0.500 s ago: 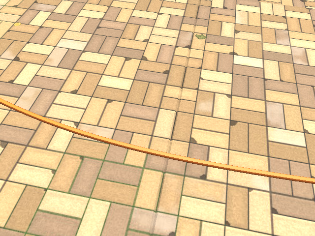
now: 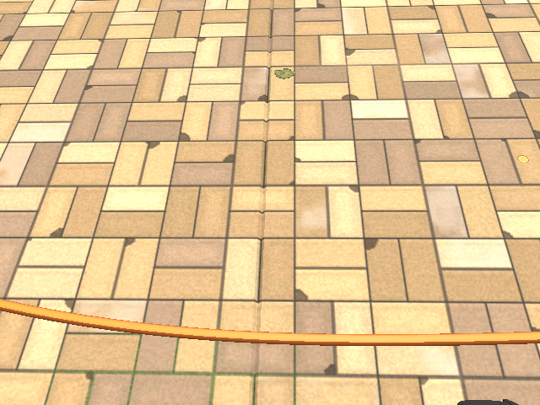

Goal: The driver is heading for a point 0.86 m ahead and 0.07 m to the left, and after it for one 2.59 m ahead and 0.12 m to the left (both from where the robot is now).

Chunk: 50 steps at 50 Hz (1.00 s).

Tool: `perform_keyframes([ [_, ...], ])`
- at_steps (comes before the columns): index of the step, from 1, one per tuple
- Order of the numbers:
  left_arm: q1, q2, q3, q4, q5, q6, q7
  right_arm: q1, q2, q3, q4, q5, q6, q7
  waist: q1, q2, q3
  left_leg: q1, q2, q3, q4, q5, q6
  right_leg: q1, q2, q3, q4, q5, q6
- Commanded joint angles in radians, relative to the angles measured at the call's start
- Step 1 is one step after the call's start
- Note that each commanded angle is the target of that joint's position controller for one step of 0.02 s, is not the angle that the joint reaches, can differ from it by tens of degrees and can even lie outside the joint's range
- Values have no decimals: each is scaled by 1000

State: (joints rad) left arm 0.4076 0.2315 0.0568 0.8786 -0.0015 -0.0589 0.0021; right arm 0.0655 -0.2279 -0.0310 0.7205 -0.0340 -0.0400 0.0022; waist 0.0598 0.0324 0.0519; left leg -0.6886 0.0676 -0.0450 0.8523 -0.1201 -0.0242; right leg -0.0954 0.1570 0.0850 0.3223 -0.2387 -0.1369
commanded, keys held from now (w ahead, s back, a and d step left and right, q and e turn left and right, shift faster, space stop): e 0.16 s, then no key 0.06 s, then q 0.78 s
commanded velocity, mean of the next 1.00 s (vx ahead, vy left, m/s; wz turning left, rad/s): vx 0.05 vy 0.00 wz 0.11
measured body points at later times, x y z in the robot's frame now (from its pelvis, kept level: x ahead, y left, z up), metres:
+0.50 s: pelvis +0.10 +0.03 -0.01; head +0.11 +0.02 +0.44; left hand +0.26 +0.26 -0.13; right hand +0.14 -0.24 -0.14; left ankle +0.22 +0.10 -0.74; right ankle +0.08 -0.08 -0.74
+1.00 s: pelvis +0.08 +0.06 -0.01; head +0.10 +0.09 +0.44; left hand +0.14 +0.35 -0.13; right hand +0.27 -0.18 -0.09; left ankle +0.07 +0.14 -0.74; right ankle +0.08 -0.07 -0.68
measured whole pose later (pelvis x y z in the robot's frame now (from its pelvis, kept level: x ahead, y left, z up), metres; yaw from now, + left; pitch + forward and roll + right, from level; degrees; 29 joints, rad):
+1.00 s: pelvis +0.08 +0.06 -0.01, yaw +12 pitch +1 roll -1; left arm 0.23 0.29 0.05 0.70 0.02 0.04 0.03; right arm 0.23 -0.27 -0.05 0.64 -0.01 0.03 0.01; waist 0.01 -0.04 0.04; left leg -0.26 -0.06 -0.03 0.52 -0.28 0.07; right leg -0.45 -0.02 -0.02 1.04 -0.47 0.03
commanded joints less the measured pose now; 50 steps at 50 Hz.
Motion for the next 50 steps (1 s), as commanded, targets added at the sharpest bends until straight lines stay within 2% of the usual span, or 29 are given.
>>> perform_keyframes([
  [1, 89, 142, 32, -48, 2, 10, 16, -38, -57, -2, -81, 11, 1, -5, 12, -125, -76, 85, -92, 82, -114, 87, 7, 31, -196, 134, 73, 924, 21],
  [4, 73, 158, 41, -75, 17, 27, 33, -42, -89, -3, -95, 15, -11, -15, 5, -129, -80, 127, -109, 41, -216, 56, 21, 85, -219, 206, 156, 906, 27],
  [6, -12, 182, 50, -117, 17, 25, 35, 84, -133, -14, -63, 16, -26, -27, -62, -134, -107, 309, -124, 19, -335, 44, 55, 38, -203, 240, 259, 919, 58],
  [7, -55, 189, 51, -135, 7, 17, 27, 183, -145, -19, -40, 15, -41, -36, -120, -114, -134, 466, -99, 6, -445, 180, 77, -18, -165, 236, 376, 850, 79],
  [8, -59, 141, 38, -178, -13, 8, 18, 291, -193, -28, -36, 3, -52, -49, -154, -8, -253, 731, 108, -143, -399, 540, 132, -164, -114, 194, 611, 459, 98],
  [9, 108, 74, 32, -176, -34, 17, 29, 275, -232, -30, -64, 1, -38, -47, -67, 198, -372, 902, 417, -407, -312, 1166, 293, -339, 61, 41, 907, -497, 114],
  [10, 167, 152, 39, -147, 7, 33, 36, 260, -194, -34, -73, 26, -22, -40, -48, 160, -442, 836, 433, -528, -366, 1008, 372, -382, 7, 38, 1017, -442, 112],
  [11, 100, 169, 44, -128, 31, 53, 31, 185, -114, -16, -96, 31, -13, -41, -39, 45, -327, 703, 352, -439, -426, 713, 353, -396, -29, 39, 1044, -341, 126],
  [12, 24, 152, 38, -141, 43, 64, 21, 132, -58, 3, -99, 28, -7, -41, -37, 3, -227, 583, 263, -332, -482, 511, 309, -396, -44, 34, 994, -292, 137],
  [13, -6, 123, 30, -150, 41, 75, 10, 113, -49, 11, -91, 20, -3, -40, -28, 24, -177, 506, 205, -264, -523, 401, 277, -374, -59, 43, 941, -269, 150],
  [16, 44, 67, 0, -127, 32, 111, -6, 97, -69, 11, -54, 3, 1, -28, 15, 95, -134, 324, 83, -120, -584, 223, 221, -202, -69, -29, 701, -233, 157],
  [19, -32, 79, -13, -147, 31, 123, 8, 151, -142, -21, -40, 3, 19, -13, -28, 141, -111, 338, 73, -193, -611, -9, 234, -194, -74, -84, 510, -266, 134],
  [23, -38, 98, -17, -160, 18, 108, 17, 162, -177, -52, -50, 13, 63, 1, -20, 132, -87, 269, 72, -287, -659, -283, 203, -84, -61, -102, 285, -157, 87],
  [25, 8, 117, -14, -157, 27, 86, 27, 152, -161, -57, -58, 26, 73, -2, 10, 104, -68, 159, 17, -271, -647, -360, 113, 57, -80, -78, 90, -101, 43],
  [26, 33, 179, -3, -170, 42, 77, 39, 149, -118, -50, -78, 33, 68, -1, 15, -26, -71, 78, -45, -204, -514, -393, 50, 109, -250, 91, -40, -238, 5],
  [27, -43, 252, 20, -189, 40, 77, 48, 97, -80, -47, -115, 47, 60, 0, 12, -305, -10, -13, -209, 5, -223, -378, 31, -32, -486, 391, -179, -385, -85],
  [28, -132, 216, 13, -207, 44, 75, 52, 115, -138, -64, -97, 8, 59, -4, -21, -212, 39, 53, -153, -20, 4, -384, 29, -171, -540, 347, -168, -184, -133],
  [29, -198, 152, -6, -225, 41, 64, 56, 174, -147, -75, -65, 6, 63, 1, -82, -133, 10, 128, -155, -30, 142, -341, 33, -208, -475, 245, -126, 6, -119],
  [30, -248, 125, -14, -234, 37, 55, 56, 244, -143, -78, -38, 7, 69, 3, -127, -107, -15, 162, -151, -21, 236, -302, 28, -207, -420, 139, -93, 176, -90],
  [32, -259, 113, -16, -247, 30, 44, 57, 290, -133, -77, -20, 2, 78, 5, -131, -128, -62, 138, -133, 18, 314, -280, 11, -107, -375, 22, -33, 408, -76],
  [34, -194, 114, -11, -238, 30, 48, 55, 231, -115, -67, -47, 8, 86, 16, -82, -143, -66, 91, -108, 40, 241, -278, -8, -4, -378, -14, 2, 482, -79],
  [38, -116, 168, 13, -218, 33, 58, 43, 133, -86, -44, -113, 20, 103, 42, -15, -202, -78, 196, -87, 79, -18, -355, 2, 46, -417, -35, 56, 470, -76],
  [42, -133, 208, 31, -212, 25, 66, 27, 163, -99, -44, -133, 29, 91, 35, -40, -206, -89, 361, -121, 144, -276, -279, 39, -2, -422, -73, 165, 481, -34],
  [43, -130, 208, 34, -204, 18, 67, 27, 192, -101, -43, -126, 20, 79, 28, -67, -167, -95, 450, -131, 133, -424, -139, 50, -53, -397, -116, 236, 395, 13],
  [44, -102, 184, 31, -203, 22, 66, 27, 232, -160, -57, -120, 4, 63, 19, -81, -39, -123, 593, -43, -30, -513, -36, 72, -182, -349, -173, 398, 199, 78],
  [45, -113, 82, 0, -279, 29, 70, 20, 244, -333, -93, -151, 9, 50, 14, -57, 274, -106, 705, 286, -465, -507, 458, 198, -495, -182, -251, 630, -348, 173],
  [46, -225, 118, 1, -293, 34, 86, 34, 368, -326, -104, -119, 28, 50, 10, -167, 185, -132, 674, 327, -472, -490, 621, 338, -535, -157, -100, 772, -440, 171],
  [48, -231, 134, 8, -274, 14, 91, 28, 264, -232, -73, -116, 29, 64, -1, -94, 78, -44, 588, 205, -325, -506, 432, 307, -542, -191, -45, 822, -277, 164],
  [50, -197, 156, 16, -252, 30, 90, 20, 160, -197, -61, -139, 35, 73, -8, -50, 93, -49, 558, 106, -250, -515, 395, 251, -505, -186, -56, 790, -166, 171],
])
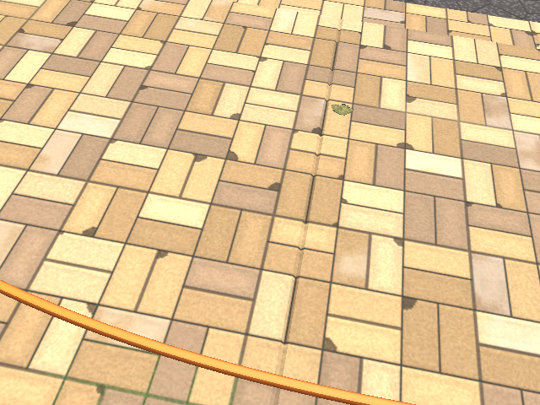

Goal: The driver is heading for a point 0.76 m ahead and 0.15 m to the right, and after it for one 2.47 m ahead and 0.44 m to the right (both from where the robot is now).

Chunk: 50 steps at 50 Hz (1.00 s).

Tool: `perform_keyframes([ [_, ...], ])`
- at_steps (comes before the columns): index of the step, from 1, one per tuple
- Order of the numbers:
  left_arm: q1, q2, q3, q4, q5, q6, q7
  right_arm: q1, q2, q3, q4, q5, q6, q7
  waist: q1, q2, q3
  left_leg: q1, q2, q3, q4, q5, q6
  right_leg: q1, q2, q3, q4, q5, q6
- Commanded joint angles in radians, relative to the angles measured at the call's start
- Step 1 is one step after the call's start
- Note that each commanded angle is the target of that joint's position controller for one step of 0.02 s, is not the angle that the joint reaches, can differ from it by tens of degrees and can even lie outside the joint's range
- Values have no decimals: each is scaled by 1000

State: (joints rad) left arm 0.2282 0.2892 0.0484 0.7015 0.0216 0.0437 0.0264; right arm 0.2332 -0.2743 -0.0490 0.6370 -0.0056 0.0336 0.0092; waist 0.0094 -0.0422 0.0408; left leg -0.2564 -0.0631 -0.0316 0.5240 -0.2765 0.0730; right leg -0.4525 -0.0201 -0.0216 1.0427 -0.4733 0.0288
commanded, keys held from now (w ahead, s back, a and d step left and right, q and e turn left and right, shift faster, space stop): q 0.02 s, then e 0.10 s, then w+e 0.76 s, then w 0.12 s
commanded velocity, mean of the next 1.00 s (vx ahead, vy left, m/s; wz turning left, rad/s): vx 0.32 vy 0.00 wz -0.29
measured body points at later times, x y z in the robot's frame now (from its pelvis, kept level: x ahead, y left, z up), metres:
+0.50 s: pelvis +0.06 -0.03 +0.01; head +0.06 -0.05 +0.46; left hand +0.13 +0.24 -0.11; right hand +0.13 -0.31 -0.12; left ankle +0.04 +0.08 -0.69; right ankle +0.01 -0.10 -0.74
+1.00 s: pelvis +0.32 -0.04 +0.00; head +0.35 -0.04 +0.45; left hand +0.49 +0.20 -0.13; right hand +0.34 -0.34 -0.10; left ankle +0.39 +0.03 -0.74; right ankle +0.19 -0.12 -0.65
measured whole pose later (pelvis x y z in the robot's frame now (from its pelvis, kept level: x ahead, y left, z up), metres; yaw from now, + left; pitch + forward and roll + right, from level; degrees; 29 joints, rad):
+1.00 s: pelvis +0.32 -0.04 +0.00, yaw -23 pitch +1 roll +1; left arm 0.31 0.31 0.06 0.80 0.03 -0.03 -0.03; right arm 0.22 -0.27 -0.03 0.73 -0.04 -0.07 0.00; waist 0.02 -0.04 0.04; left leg -0.30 -0.02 0.07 0.48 -0.19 0.05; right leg -0.39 0.04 0.06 1.14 -0.34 -0.08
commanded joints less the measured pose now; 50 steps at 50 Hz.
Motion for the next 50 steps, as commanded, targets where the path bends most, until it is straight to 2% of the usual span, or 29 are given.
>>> perform_keyframes([
  [1, 3, 98, 24, -62, 12, -10, -9, -7, -148, -40, -55, 5, 0, -13, 5, 159, -70, 128, 221, -252, -181, 570, 150, -125, 5, 45, 78, 88, 10],
  [3, 39, 80, 18, -35, 3, -3, -15, -1, -132, -32, -48, 1, -10, -13, 7, 136, -111, 147, 223, -217, -185, 567, 148, -94, 8, 31, 45, 114, 15],
  [6, 17, 46, 2, -24, -4, 8, -18, 18, -92, -11, -28, -11, -21, -19, -15, 150, -97, 130, 224, -198, -220, 445, 141, -28, -6, 26, -107, 132, 7],
  [7, 12, 39, -4, -21, 3, 7, -24, 43, -88, -7, -15, -15, -22, -19, -31, 163, -105, 124, 222, -204, -256, 261, 140, 5, -5, 16, -162, 133, -1],
  [9, -21, 57, -1, -29, 10, 2, -38, 90, -127, -17, 10, -27, -19, -14, -64, 205, -54, 104, 238, -259, -331, -130, 154, 5, 13, -4, -221, 109, -22],
  [11, -48, 75, 4, -37, 8, -7, -49, 99, -150, -23, 21, -31, -21, -10, -71, 187, 6, 94, 277, -306, -368, -284, 164, -14, 20, 1, -271, 85, -46],
  [15, -29, 56, -2, -30, 4, -36, -61, 88, -163, -27, 39, -25, -48, -15, -48, 126, 42, 80, 314, -292, -376, -306, 167, 48, 32, 5, -372, 37, -104],
  [18, 80, 35, -5, 10, 0, -57, -58, 28, -159, -29, 43, -10, -56, -13, 28, 95, 39, -62, 261, -177, -296, -310, 126, 318, 65, -40, -606, 132, -147],
  [19, 154, 52, 2, 39, 3, -67, -53, 19, -133, -23, 44, -14, -58, -15, 57, 60, 25, -155, 218, -123, -197, -308, 98, 454, 64, 9, -652, 104, -160],
  [20, 268, 109, 16, 65, 11, -79, -45, -24, -73, -5, 19, -23, -64, -12, 104, -86, 0, -289, 137, -3, 54, -253, 51, 577, -107, 269, -783, -67, -197],
  [21, 319, 218, 47, 58, -3, -85, -44, -85, -46, 7, -40, -30, -77, -4, 118, -219, 34, -552, -4, 115, 290, -250, -2, 635, -326, 710, -909, -272, -305],
  [22, 309, 193, 47, 66, -4, -82, -45, -105, -112, -7, -41, -50, -82, 1, 101, -95, 90, -599, 40, 17, 394, -245, -10, 562, -343, 740, -913, -236, -352],
  [24, 220, 141, 35, 50, -9, -89, -48, -76, -120, -10, -15, -35, -91, 21, 37, -25, 90, -553, 89, -11, 433, -95, -34, 504, -241, 573, -904, -87, -313],
  [26, 194, 125, 32, 50, -17, -98, -40, -68, -116, -9, 1, -47, -85, 28, 19, -28, 57, -500, 99, 12, 424, 3, -67, 488, -161, 446, -908, 149, -273],
  [28, 221, 123, 33, 67, -24, -105, -38, -85, -99, -4, -3, -51, -74, 30, 16, -25, 29, -494, 93, 31, 429, 57, -93, 483, -130, 384, -887, 359, -266],
  [33, 292, 124, 40, 99, -19, -104, -32, -248, -78, 12, -60, -34, -66, 31, 63, -43, 47, -487, 83, 56, 283, 165, -122, 435, -92, 343, -856, 544, -257],
  [35, 307, 133, 44, 107, -15, -102, -27, -314, -73, 19, -84, -27, -70, 33, 83, -56, 57, -439, 69, 55, 189, 198, -118, 417, -88, 347, -832, 595, -249],
  [37, 295, 153, 49, 105, -13, -102, -19, -333, -83, 18, -96, -22, -74, 31, 79, -65, 51, -365, 58, 48, 114, 212, -101, 413, -106, 372, -805, 652, -232],
  [39, 242, 169, 53, 93, -13, -104, -15, -257, -105, 11, -78, -19, -79, 20, 32, -67, 30, -203, 43, 38, 49, 198, -73, 381, -116, 388, -762, 729, -195],
  [40, 212, 185, 57, 85, -11, -106, -15, -171, -129, 0, -50, -19, -82, 9, -8, -67, -7, -79, 19, 43, 31, 149, -56, 366, -106, 381, -683, 855, -172],
  [41, 195, 192, 58, 84, -12, -109, -21, -37, -158, -13, -9, -18, -89, -6, -69, -35, -80, 87, 7, 53, -16, 140, -34, 354, -63, 346, -516, 941, -148],
  [42, 193, 163, 53, 78, -19, -114, -30, 104, -198, -27, 16, -32, -103, -23, -129, 7, -182, 313, 104, -29, -25, 88, -4, 242, 0, 310, -286, 806, -127],
  [43, 255, 44, 25, 46, -39, -119, -28, 230, -273, -45, 12, -65, -109, -38, -134, 196, -351, 556, 403, -393, -84, -226, 52, 45, 92, 215, 40, 329, -110],
  [44, 303, 62, 22, 23, -34, -111, -31, 163, -295, -50, 8, -52, -96, -32, -64, 374, -397, 542, 526, -814, -262, -294, 127, -119, 154, 158, 203, -53, -102],
  [45, 244, 114, 31, 54, -3, -97, -29, 78, -200, -35, 4, -39, -90, -26, -42, 194, -216, 384, 475, -705, -274, -363, 123, -173, 72, 161, 253, 34, -112],
  [46, 181, 108, 30, 57, 4, -94, -42, 36, -132, -19, 10, -31, -93, -21, -39, 102, -111, 258, 420, -532, -277, -271, 116, -152, 40, 142, 216, 115, -113],
  [47, 157, 85, 26, 57, 5, -92, -51, 24, -100, -10, 25, -34, -97, -16, -25, 98, -64, 175, 367, -404, -298, -134, 100, -125, 16, 134, 168, 146, -111],
  [48, 142, 73, 23, 53, 14, -85, -59, 36, -89, -4, 46, -31, -105, -16, -14, 133, -41, 123, 331, -318, -312, -29, 97, -103, 1, 131, 132, 148, -107],
  [50, 147, 54, 17, 62, 18, -72, -67, 66, -84, -3, 78, -24, -127, -6, 1, 145, -38, 90, 307, -228, -325, 150, 108, -76, 7, 123, 101, 150, -103],
])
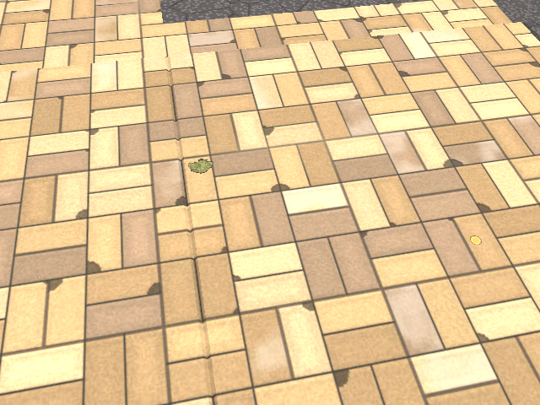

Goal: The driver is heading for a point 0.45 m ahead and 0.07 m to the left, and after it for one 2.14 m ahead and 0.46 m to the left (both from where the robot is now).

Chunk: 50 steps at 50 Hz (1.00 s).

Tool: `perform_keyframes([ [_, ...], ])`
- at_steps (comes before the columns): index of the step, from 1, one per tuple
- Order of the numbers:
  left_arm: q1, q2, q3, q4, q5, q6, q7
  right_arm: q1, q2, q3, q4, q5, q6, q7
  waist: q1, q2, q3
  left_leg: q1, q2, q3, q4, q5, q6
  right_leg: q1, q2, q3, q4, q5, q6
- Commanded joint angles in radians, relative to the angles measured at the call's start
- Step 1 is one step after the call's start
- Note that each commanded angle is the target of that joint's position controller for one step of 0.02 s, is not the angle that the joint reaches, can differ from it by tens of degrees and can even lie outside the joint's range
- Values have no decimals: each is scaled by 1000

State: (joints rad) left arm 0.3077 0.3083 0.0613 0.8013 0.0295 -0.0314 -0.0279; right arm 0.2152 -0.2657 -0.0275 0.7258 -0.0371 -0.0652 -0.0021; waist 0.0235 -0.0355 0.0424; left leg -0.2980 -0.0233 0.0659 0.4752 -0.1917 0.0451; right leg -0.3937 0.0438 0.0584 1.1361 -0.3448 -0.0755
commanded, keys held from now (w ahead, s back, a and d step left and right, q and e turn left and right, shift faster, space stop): w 0.12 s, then w+q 0.88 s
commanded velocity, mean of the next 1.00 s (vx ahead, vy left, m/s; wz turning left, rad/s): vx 0.50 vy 0.00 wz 0.31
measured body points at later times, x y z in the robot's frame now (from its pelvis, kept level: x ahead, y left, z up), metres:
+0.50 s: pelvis +0.27 -0.04 +0.01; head +0.29 -0.06 +0.46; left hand +0.36 +0.22 -0.10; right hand +0.32 -0.30 -0.14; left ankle +0.21 +0.09 -0.65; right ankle +0.29 -0.12 -0.74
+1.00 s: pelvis +0.51 +0.06 +0.00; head +0.54 +0.08 +0.44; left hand +0.49 +0.34 -0.13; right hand +0.72 -0.15 -0.12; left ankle +0.53 +0.11 -0.74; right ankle +0.50 -0.10 -0.64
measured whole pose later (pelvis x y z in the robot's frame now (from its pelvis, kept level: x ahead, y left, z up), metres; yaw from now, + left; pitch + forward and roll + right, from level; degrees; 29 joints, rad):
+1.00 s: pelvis +0.51 +0.06 +0.00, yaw +24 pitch +0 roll +0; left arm 0.23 0.25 0.04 0.81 0.03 -0.06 0.00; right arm 0.22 -0.28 -0.07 0.82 -0.01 -0.01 0.01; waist 0.01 -0.01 0.07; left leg -0.30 -0.12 0.05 0.48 -0.19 0.14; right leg -0.43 -0.09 -0.01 1.21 -0.34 0.01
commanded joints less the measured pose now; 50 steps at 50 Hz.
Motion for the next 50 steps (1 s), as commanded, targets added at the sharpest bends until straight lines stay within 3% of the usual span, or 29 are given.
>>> perform_keyframes([
  [1, 51, 30, 2, -42, 11, 6, -15, 100, -92, -25, 3, 13, -39, 11, -10, 135, -36, 136, 268, -296, -286, 119, 145, -152, -56, 46, -14, 32, 3],
  [5, -110, 16, -13, -94, 17, 2, -30, 138, -98, -27, 49, 20, -47, 17, -21, 118, 10, 161, 255, -187, -348, 167, 158, -259, -80, 19, -178, 168, 25],
  [8, -245, -16, -37, -132, 15, -8, -41, 173, -96, -25, 83, 31, -40, 23, -43, 116, 21, 120, 200, -112, -342, 242, 140, -169, -98, -78, -391, 282, 41],
  [10, -301, -16, -43, -147, 8, -12, -39, 214, -124, -32, 104, 31, -35, 23, -62, 117, 21, 127, 209, -127, -319, 289, 137, -106, -85, -102, -471, 285, 48],
  [13, -314, 10, -38, -156, 4, -22, -21, 245, -159, -41, 130, 24, -22, 18, -59, 112, 21, 198, 243, -178, -250, 366, 128, -55, -62, -106, -547, 226, 35],
  [14, -279, 19, -34, -146, 6, -27, -14, 246, -164, -43, 136, 22, -18, 16, -41, 114, 8, 214, 243, -186, -200, 412, 119, -1, -46, -108, -585, 193, 28],
  [15, -191, 31, -26, -117, 13, -37, -5, 243, -165, -43, 144, 26, -13, 14, 4, 95, -31, 207, 214, -164, -84, 494, 103, 127, -24, -114, -655, 197, 14],
  [16, -49, 73, -8, -70, 29, -50, 9, 254, -141, -36, 146, 31, -14, 14, 56, 54, -124, 136, 158, -125, 107, 468, 84, 339, -54, -77, -678, 193, -13],
  [17, 134, 161, 13, -56, 51, -57, 27, 232, -84, -20, 99, 34, -19, 15, 128, -71, -276, -37, 95, -78, 407, 143, 61, 574, -324, 201, -713, 49, -65],
  [18, 135, 234, 33, -53, 39, -41, 34, 326, -7, -8, 77, 57, -12, 9, 75, -257, -351, -309, -33, -42, 664, -350, 39, 697, -525, 569, -841, -27, -154],
  [19, 78, 145, 17, -61, 13, -34, 33, 264, -112, -36, 104, 33, 6, -1, 69, -83, -232, -369, 25, -121, 735, -294, 50, 582, -475, 525, -859, -73, -139],
  [20, 3, 78, -1, -65, 6, -38, 30, 213, -99, -40, 96, 33, 8, 7, 35, -51, -119, -370, 58, -135, 716, -206, 52, 474, -423, 372, -880, 1, -116],
  [21, -34, 40, -9, -61, 4, -44, 26, 194, -75, -37, 99, 35, 12, 13, 12, -45, -71, -341, 83, -126, 685, -155, 44, 394, -377, 259, -910, 116, -94],
  [23, -51, 9, -16, -47, -2, -58, 31, 199, -59, -41, 111, 12, 37, 27, -27, -76, -34, -291, 103, -112, 660, -117, 23, 306, -320, 114, -944, 238, -63],
  [26, -18, 19, -8, -19, -13, -83, 32, 137, -33, -44, 89, 7, 59, 44, -44, -51, -21, -335, 106, -101, 658, -41, 6, 302, -312, 6, -974, 387, -71],
  [31, 32, 14, -4, 24, -9, -82, 35, -42, -15, -34, 26, 4, 62, 64, -25, -42, 29, -410, 114, -66, 475, 132, -11, 319, -286, -150, -993, 447, -73],
  [34, 57, 45, 4, 43, -8, -80, 39, -154, -8, -21, -14, 2, 58, 78, 0, -43, 53, -346, 104, -9, 292, 197, 9, 328, -292, -214, -994, 463, -63],
  [37, 100, 71, 13, 70, -7, -68, 46, -210, -24, -22, -43, -4, 58, 82, 12, -33, 65, -317, 81, 41, 199, 125, 50, 418, -319, -254, -949, 568, -50],
  [40, 102, 113, 22, 84, -4, -46, 54, -149, -50, -34, -37, -7, 59, 69, -27, -56, 3, -185, -7, 98, 159, -30, 110, 495, -323, -305, -742, 985, -31],
  [41, 100, 129, 26, 85, -3, -35, 55, -57, -68, -46, -13, -7, 53, 62, -66, -55, -53, -84, -48, 102, 135, -73, 136, 494, -320, -314, -587, 1054, -29],
  [42, 91, 135, 26, 78, -5, -26, 54, 97, -95, -63, 37, -14, 43, 50, -136, -17, -143, 123, -78, 81, 59, -47, 166, 408, -300, -331, -357, 953, -7],
  [43, 108, 91, 14, 46, 1, -26, 50, 232, -189, -94, 68, -21, 40, 32, -175, 94, -249, 371, 105, -175, 19, -181, 215, 186, -266, -330, -54, 573, 24],
  [44, 104, 10, 2, -32, -15, -35, 29, 166, -292, -118, 41, 6, 50, 25, -99, 334, -324, 620, 354, -767, -145, -225, 369, -250, -27, -222, 300, -190, 90],
  [45, -26, 90, 11, -58, -6, -48, 27, 185, -273, -116, 30, 22, 62, 20, -156, 144, -284, 601, 357, -767, -215, -119, 357, -370, -59, -45, 329, -134, 82],
  [46, -67, 67, 4, -69, -20, -61, 23, 143, -228, -104, 44, 25, 61, 10, -125, 89, -161, 490, 342, -612, -203, 8, 337, -388, -110, -34, 281, -34, 71],
  [47, -44, 57, 0, -53, -20, -69, 27, 110, -174, -89, 53, 27, 53, 7, -72, 17, -77, 343, 293, -510, -207, 170, 292, -319, -147, -34, 167, 21, 69],
  [48, -43, 50, 0, -52, -4, -58, 27, 74, -147, -80, 53, 31, 44, 4, -34, 7, -48, 253, 234, -429, -211, 258, 260, -255, -168, -24, 97, 22, 75],
  [50, -2, 41, -2, -40, 21, -20, 23, 51, -121, -69, 45, 37, 24, 7, 2, 25, -68, 181, 184, -364, -231, 353, 247, -170, -168, -28, 39, 27, 94],
])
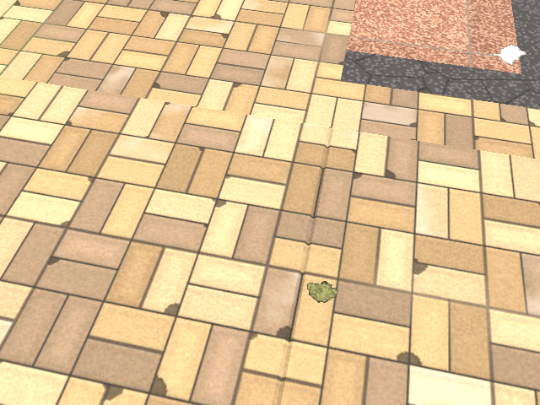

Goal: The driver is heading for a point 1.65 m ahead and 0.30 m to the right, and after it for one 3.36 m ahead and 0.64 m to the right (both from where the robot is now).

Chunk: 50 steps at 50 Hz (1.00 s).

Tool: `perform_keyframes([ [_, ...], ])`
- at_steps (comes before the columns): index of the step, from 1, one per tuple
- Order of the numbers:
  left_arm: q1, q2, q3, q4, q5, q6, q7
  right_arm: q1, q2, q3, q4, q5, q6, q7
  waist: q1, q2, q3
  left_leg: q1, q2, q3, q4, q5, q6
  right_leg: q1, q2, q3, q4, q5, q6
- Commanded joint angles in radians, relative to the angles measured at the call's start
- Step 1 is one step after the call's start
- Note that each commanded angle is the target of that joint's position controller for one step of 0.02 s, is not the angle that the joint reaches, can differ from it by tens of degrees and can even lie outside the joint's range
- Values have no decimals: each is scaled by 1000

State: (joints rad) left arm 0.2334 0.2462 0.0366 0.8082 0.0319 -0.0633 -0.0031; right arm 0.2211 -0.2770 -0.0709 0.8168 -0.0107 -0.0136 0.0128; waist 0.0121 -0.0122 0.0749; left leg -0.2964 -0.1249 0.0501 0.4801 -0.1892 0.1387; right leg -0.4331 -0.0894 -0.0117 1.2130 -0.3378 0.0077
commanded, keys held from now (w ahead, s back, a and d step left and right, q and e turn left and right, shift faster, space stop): w+q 0.04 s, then w+e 0.96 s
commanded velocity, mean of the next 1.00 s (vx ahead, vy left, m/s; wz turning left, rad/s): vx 0.50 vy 0.00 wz -0.28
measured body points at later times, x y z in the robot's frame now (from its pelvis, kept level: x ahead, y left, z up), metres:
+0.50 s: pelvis +0.29 -0.05 -0.01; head +0.32 -0.05 +0.44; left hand +0.44 +0.21 -0.12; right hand +0.29 -0.31 -0.15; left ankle +0.11 +0.05 -0.64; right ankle +0.36 -0.10 -0.73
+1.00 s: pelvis +0.58 -0.05 -0.01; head +0.61 -0.06 +0.44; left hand +0.67 +0.23 -0.14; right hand +0.70 -0.35 -0.09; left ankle +0.69 +0.01 -0.73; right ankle +0.39 -0.10 -0.68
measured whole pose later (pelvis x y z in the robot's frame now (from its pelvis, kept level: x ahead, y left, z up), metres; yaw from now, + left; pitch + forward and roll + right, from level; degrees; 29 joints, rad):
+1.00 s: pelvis +0.58 -0.05 -0.01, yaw -22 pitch +2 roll +0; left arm 0.41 0.30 0.08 0.86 0.00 -0.04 0.00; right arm 0.05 -0.27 0.00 0.69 -0.05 -0.07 -0.01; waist 0.08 -0.01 0.04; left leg -0.44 -0.02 0.00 0.57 -0.15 0.03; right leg -0.18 0.14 0.16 0.91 -0.47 -0.09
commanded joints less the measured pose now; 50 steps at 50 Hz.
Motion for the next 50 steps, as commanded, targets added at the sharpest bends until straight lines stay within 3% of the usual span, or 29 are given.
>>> perform_keyframes([
  [1, 72, 94, 22, -51, 21, 25, -6, 57, -117, -27, -40, 14, -36, -6, 20, 10, -98, 159, 270, -330, -245, 368, 157, -129, -31, 32, -67, 25, 21],
  [3, 32, 81, 19, -62, 17, 38, -13, 88, -130, -29, -28, 11, -46, -4, 13, 18, -79, 149, 252, -298, -277, 343, 144, -166, -29, 13, -144, 96, 33],
  [6, -71, 75, 15, -81, 12, 38, -20, 158, -103, -16, 4, 10, -55, -3, -30, 46, -37, 192, 239, -246, -314, 384, 86, -225, -40, -7, -296, 245, 26],
  [9, -152, 75, 11, -98, -2, 34, -26, 203, -106, -10, 25, 7, -64, -4, -67, 62, -32, 278, 244, -200, -317, 446, 36, -251, -28, -19, -407, 344, 0],
  [14, -269, 69, 2, -131, -10, 26, -40, 258, -96, 5, 66, -14, -68, -21, -101, 60, 22, 402, 291, -134, -331, 500, 25, -272, 23, -44, -549, 347, -54],
  [16, -267, 71, 2, -136, -11, 22, -45, 247, -103, 8, 79, -21, -68, -32, -84, 61, 30, 435, 313, -99, -305, 608, 15, -225, 59, -51, -603, 291, -84],
  [18, -189, 82, 8, -113, -10, 21, -37, 212, -120, 9, 83, -25, -70, -42, -38, 83, -13, 449, 318, -52, -193, 930, -8, -88, 124, -92, -629, 206, -123],
  [20, 24, 117, 28, -45, -6, 14, -24, 195, -143, 6, 87, -32, -62, -47, 53, 96, -129, 446, 310, -19, 99, 1104, -27, 128, 187, -107, -681, 148, -168],
  [21, 181, 147, 43, -2, 9, 6, -16, 165, -152, 7, 73, -23, -62, -48, 135, 72, -202, 293, 290, 9, 333, 933, -40, 360, 133, -24, -737, 181, -213],
  [22, 294, 282, 85, 7, 26, 11, -4, 203, -87, 23, 19, 11, -72, -36, 136, -129, -329, -69, 153, 66, 773, 436, -96, 682, -152, 416, -734, 163, -369],
  [23, 228, 248, 79, 9, -16, 21, -14, 187, -110, 15, 8, -9, -81, -27, 81, -150, -370, -297, 14, -56, 954, -294, -99, 744, -261, 779, -878, 270, -439],
  [24, 149, 235, 77, 2, -39, 24, -19, 119, -110, 18, -15, -24, -86, -20, 53, -63, -227, -376, 98, -145, 946, -216, -87, 625, -224, 644, -899, 196, -413],
  [26, 70, 145, 56, -7, -28, 27, -16, 64, -102, 23, -33, -18, -93, -10, 4, 40, -60, -343, 172, -123, 801, -132, -94, 374, -150, 464, -965, 259, -344],
  [27, 57, 125, 48, 0, -30, 23, -11, 66, -94, 26, -41, -31, -76, -9, -27, 36, -32, -298, 191, -120, 742, -129, -111, 289, -103, 403, -985, 315, -317],
  [29, 68, 138, 50, 5, -31, 8, -11, 89, -68, 34, -41, -44, -42, -4, -46, 2, -49, -246, 200, -95, 664, -119, -141, 227, -55, 336, -1005, 388, -305],
  [31, 93, 167, 58, 13, -33, 0, -10, 45, -59, 38, -63, -43, -29, -1, -42, -13, -46, -261, 205, -71, 577, -67, -168, 197, -24, 301, -1025, 404, -301],
  [34, 149, 174, 63, 22, -36, 3, -8, -100, -58, 41, -114, -38, -27, 2, 4, -27, -20, -323, 208, -54, 403, 67, -197, 222, 6, 297, -1035, 408, -266],
  [37, 210, 177, 68, 31, -36, 8, -4, -197, -52, 46, -146, -30, -30, 7, 52, -43, -38, -341, 187, -57, 277, 166, -199, 305, 17, 308, -994, 457, -229],
  [41, 261, 182, 70, 32, -20, 15, 6, -300, -59, 53, -188, -21, -42, 9, 89, -54, -42, -349, 150, -62, 164, 157, -185, 412, -6, 361, -921, 559, -225],
  [42, 258, 188, 72, 27, -16, 15, 10, -307, -66, 53, -196, -19, -46, 9, 85, -58, -43, -327, 142, -71, 134, 140, -176, 426, -16, 380, -900, 576, -219],
  [44, 205, 205, 77, 8, -13, 14, 18, -240, -92, 46, -185, -16, -55, 5, 37, -71, -54, -189, 124, -86, 54, 84, -152, 400, -26, 408, -852, 604, -188],
  [45, 170, 215, 79, -3, -12, 11, 16, -159, -113, 37, -160, -14, -60, -2, -2, -74, -82, -59, 101, -80, 26, 42, -135, 363, -13, 409, -791, 671, -168],
  [46, 150, 216, 77, -7, -19, 5, 8, -34, -138, 25, -125, -17, -71, -14, -66, -36, -143, 122, 101, -79, -36, 56, -110, 320, 35, 378, -646, 699, -145],
  [47, 152, 170, 64, -24, -33, -5, -4, 109, -201, 8, -111, -35, -82, -31, -124, 55, -268, 351, 261, -229, -68, -76, -62, 218, 97, 313, -410, 542, -118],
  [48, 216, 69, 40, -54, -57, -8, -2, 174, -275, -10, -119, -56, -73, -44, -105, 228, -367, 588, 527, -595, -130, -190, 9, -55, 228, 174, -141, -68, -88],
  [49, 274, 135, 46, -57, -32, 3, 3, 135, -275, -21, -111, -37, -55, -40, -50, 293, -384, 556, 590, -859, -185, -263, 88, -191, 204, 130, -2, -215, -93],
  [50, 222, 169, 52, -29, -13, 18, 5, 69, -165, 0, -129, -30, -50, -34, -41, 118, -236, 428, 541, -718, -194, -304, 73, -221, 133, 134, 44, -122, -93],
])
